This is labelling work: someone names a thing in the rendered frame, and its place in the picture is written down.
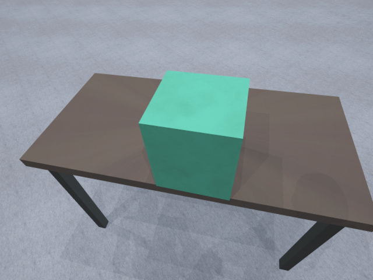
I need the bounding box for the table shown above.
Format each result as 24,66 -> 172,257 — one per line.
19,73 -> 373,271

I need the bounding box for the carton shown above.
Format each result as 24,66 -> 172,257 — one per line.
139,71 -> 250,200

